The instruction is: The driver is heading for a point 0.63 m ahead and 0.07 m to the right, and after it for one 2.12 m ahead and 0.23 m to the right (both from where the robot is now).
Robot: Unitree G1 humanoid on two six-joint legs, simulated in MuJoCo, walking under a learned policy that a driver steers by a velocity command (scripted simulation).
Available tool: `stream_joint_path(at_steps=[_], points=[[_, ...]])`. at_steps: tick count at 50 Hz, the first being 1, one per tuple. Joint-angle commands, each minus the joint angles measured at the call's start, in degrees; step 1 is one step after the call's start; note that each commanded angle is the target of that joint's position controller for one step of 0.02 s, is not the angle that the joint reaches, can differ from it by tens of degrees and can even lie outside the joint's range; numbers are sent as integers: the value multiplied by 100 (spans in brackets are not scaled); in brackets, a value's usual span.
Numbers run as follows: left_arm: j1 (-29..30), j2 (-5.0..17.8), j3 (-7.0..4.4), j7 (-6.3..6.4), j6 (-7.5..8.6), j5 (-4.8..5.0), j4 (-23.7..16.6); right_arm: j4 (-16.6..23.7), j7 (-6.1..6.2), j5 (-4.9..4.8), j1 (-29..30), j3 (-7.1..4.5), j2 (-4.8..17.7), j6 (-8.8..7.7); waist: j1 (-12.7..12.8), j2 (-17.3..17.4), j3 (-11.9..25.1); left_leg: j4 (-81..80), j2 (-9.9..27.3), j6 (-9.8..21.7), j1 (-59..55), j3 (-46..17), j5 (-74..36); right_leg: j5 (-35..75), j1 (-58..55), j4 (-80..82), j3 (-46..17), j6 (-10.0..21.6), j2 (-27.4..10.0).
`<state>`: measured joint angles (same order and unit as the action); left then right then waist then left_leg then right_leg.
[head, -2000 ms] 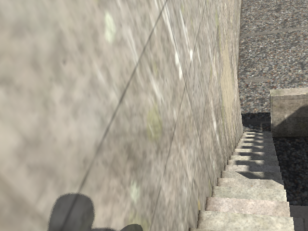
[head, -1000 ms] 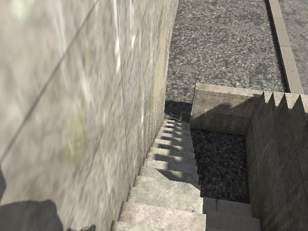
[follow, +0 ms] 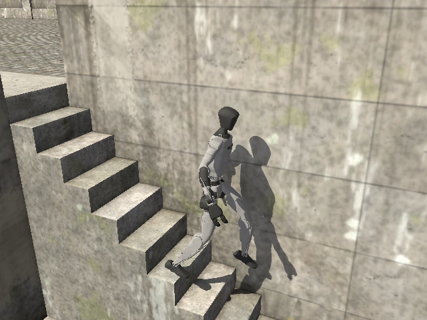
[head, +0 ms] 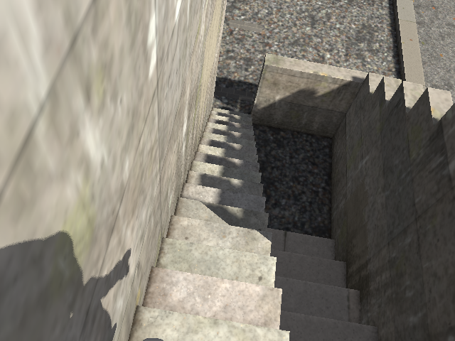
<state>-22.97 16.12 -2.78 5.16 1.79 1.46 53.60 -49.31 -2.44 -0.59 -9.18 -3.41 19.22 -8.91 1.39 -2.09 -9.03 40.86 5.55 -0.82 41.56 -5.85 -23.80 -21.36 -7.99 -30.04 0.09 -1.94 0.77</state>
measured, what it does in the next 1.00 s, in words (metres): goes down: left foot 0.41 m lower, then right foot 0.20 m lower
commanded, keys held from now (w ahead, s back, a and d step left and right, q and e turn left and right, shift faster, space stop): w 0.90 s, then no key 0.10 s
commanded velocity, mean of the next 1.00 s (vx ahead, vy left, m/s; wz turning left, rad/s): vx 0.49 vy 0.00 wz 0.00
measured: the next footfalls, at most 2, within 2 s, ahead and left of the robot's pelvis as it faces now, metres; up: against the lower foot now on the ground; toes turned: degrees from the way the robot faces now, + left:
left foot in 0.18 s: +0.20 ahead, +0.11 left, -0.41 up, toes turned -1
right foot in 0.54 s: +0.40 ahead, -0.22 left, -0.62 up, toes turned +3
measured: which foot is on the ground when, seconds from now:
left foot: up 0.00-0.16, down 0.18-0.54, up 0.56-1.00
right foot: down 0.00-0.06, up 0.08-0.52, down 0.54-1.00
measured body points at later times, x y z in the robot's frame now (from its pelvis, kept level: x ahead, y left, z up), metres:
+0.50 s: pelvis +0.30 -0.06 -0.52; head +0.25 -0.02 -0.07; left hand +0.43 +0.18 -0.66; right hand +0.24 -0.26 -0.67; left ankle +0.16 +0.11 -1.09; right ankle +0.42 -0.24 -1.21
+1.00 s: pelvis +0.43 -0.16 -0.58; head +0.41 -0.20 -0.13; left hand +0.36 +0.07 -0.71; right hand +0.59 -0.37 -0.72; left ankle +0.50 +0.05 -1.21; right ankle +0.36 -0.23 -1.31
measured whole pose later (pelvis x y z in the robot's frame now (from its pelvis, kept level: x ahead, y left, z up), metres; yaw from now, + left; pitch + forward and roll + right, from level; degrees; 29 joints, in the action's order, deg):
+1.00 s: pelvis +0.43 -0.16 -0.58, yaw +1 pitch -1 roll +4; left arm -25.4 8.2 -0.5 1.3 4.0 -1.5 62.0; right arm -49.4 2.0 -2.5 -8.8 -0.6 11.3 1.3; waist 4.5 2.3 2.2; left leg 66.8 -3.7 1.5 37.1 -11.5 5.6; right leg -23.6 7.3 -32.5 -1.7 4.4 1.8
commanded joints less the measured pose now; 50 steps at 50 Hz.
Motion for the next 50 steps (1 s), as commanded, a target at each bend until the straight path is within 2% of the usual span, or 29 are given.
stream_joint_path(at_steps=[1,3,4,5,6,8,9,10,11,12,13,14,15,17,20,21,23,25,26,27,28,29,30,32,34,39,43,45,50], points=[[2169,275,-71,-33,1,-30,-412,-1080,-96,-210,-3695,-205,345,442,-1587,-1048,1404,-211,-233,-100,-5426,154,-3037,1122,3218,-1466,602,418,302],[1135,-322,143,-171,-113,-94,48,-1221,311,154,-3876,-405,814,787,-1120,-795,826,-1629,372,-246,-4680,0,-3296,17,2038,-3046,620,37,501],[1059,-573,214,-218,-108,73,61,-1401,272,483,-4347,-407,843,738,-1210,-420,605,-2241,803,28,-4816,-463,-3523,-1036,2201,-5014,421,-237,854],[1335,-585,252,-197,-52,163,106,-1564,141,519,-4864,-348,714,657,-1646,-11,318,-2972,1087,39,-4447,-539,-4171,-2488,2187,-6714,338,-403,1174],[1453,-659,275,-198,-21,236,-51,-1930,22,534,-5377,-319,569,438,-1526,373,259,-2961,1161,-278,-4490,-555,-4439,-3696,2274,-8055,169,-581,1368],[1617,-365,161,-249,43,94,-366,-2488,-167,179,-6172,-74,-3,88,-1421,377,-38,-1891,1055,-977,-4682,-743,-2572,-4216,3339,-9608,-492,-613,1761],[1333,-575,203,-328,-34,-18,-679,-2363,-161,58,-5436,-66,314,215,-1033,970,-262,-1382,777,-1622,-4056,-666,-1555,-3518,3468,-9480,-967,-464,1602],[248,-977,239,-403,-167,100,-542,-2272,-121,39,-4684,35,369,319,-146,2092,-60,-1240,271,-2321,-3747,-365,-2479,-2844,3079,-8832,-1219,-166,1279],[-1336,-1659,198,-329,-232,-161,-520,-2767,30,-440,-4982,-638,2600,481,662,6941,-1267,127,567,-1739,-3493,-352,-3850,-2730,5145,-9120,-1540,183,1011],[-1068,-1071,155,-395,-210,51,-308,-2195,244,-286,-4320,-211,1356,547,357,5441,-1054,105,727,-1306,-3278,-1155,-4421,-2231,5582,-9324,-2068,33,707],[156,-899,220,-245,-332,579,-658,-1950,397,78,-3888,-202,941,363,-42,4877,-828,-1374,1567,71,-1865,-3861,-1163,-1342,5697,-8580,-2134,91,244],[183,-361,168,-40,-462,603,-565,-1708,487,392,-3003,-164,854,128,162,3089,-886,-1338,2046,463,-1127,-4824,-879,-554,5510,-7608,-2873,153,87],[-272,-71,154,-10,-528,506,-312,-1409,725,284,-2840,-31,599,71,327,978,-1202,-529,1862,598,-699,-3367,-2140,1116,4972,-5893,-2834,-70,226],[-229,-661,284,-53,-672,457,-100,-1325,900,417,-2014,19,643,169,435,1613,-1296,366,1751,1003,372,-2492,-1263,1396,3853,-4654,-2126,-266,-99],[794,134,-25,-420,-585,205,-313,-1474,990,25,-2417,-29,366,282,-50,1041,-931,1090,965,938,-14,-1415,2662,3548,4052,-3083,-1546,-215,-170],[1079,-91,74,-501,-628,57,-413,-1326,1068,-87,-1918,-59,468,364,-61,1282,-884,945,668,766,80,-1239,4363,4504,3776,-1881,-1395,-181,-494],[1510,-39,84,-541,-553,-41,-487,-1108,1032,82,-1204,-144,435,356,-173,1385,-835,1094,765,996,847,-701,5473,4333,2495,-1385,-516,-229,-407],[-654,563,-223,-531,-592,-36,513,-1096,725,104,-555,-180,224,263,811,1292,162,2679,584,838,903,169,5408,3904,1191,-2027,119,-255,-227],[-2191,762,-400,-493,-570,-133,1293,-1159,670,50,-471,-119,-203,349,1346,711,898,4115,287,469,440,720,5156,3911,257,-1332,496,-220,-95],[-2681,242,-328,-487,-493,-266,1470,-1319,774,-59,-786,-148,-209,555,1699,-100,538,6527,-281,75,-110,1178,5773,3159,544,835,355,54,-227],[-2004,141,-167,-562,-187,-174,1462,-1134,921,78,-1008,-45,-763,688,1073,-1599,-436,8693,-912,-110,-1,1161,7872,4995,1690,1728,-287,323,-429],[-1349,361,68,-773,177,-338,1492,-783,977,171,-1789,36,-1386,689,-234,-2802,-355,9835,-1207,-219,1662,217,8379,9919,989,-716,-1489,658,-808],[-1593,261,79,-847,206,-443,1689,-742,930,45,-2284,172,-1482,698,-414,-2203,336,9724,-1144,-261,2144,-87,7920,10807,285,-857,-1934,762,-1277],[-1299,179,176,-1020,280,-435,1695,-413,865,-326,-1511,267,-1289,883,-385,-139,1249,8179,-629,-31,1696,-290,6628,6568,1074,-542,-2678,1566,-1902],[-322,437,196,-961,263,-622,1297,-197,797,-405,-852,314,-828,1157,-488,231,1203,7467,-384,-41,1188,-316,6289,2614,2360,247,-3471,1796,-2199],[85,15,389,-592,297,-371,705,646,541,-39,184,305,-469,1386,-287,-478,1093,3114,-516,-170,839,-435,2803,2193,2358,381,-2837,569,-1381],[-810,771,59,-428,249,-329,809,489,445,-231,95,237,-204,1084,83,-1087,1176,2568,-800,-69,271,-231,2820,2938,1183,677,-2592,633,-1414],[-1197,446,30,-388,267,-238,956,634,495,-221,522,235,-312,1026,380,-1009,434,2511,-832,161,1426,-671,2792,3154,356,570,-2434,485,-1400],[-1384,-142,125,-356,115,-339,1137,118,412,-156,182,227,-746,948,300,-450,594,2752,-777,270,1375,-865,2982,5070,-112,124,-1551,511,-1339]])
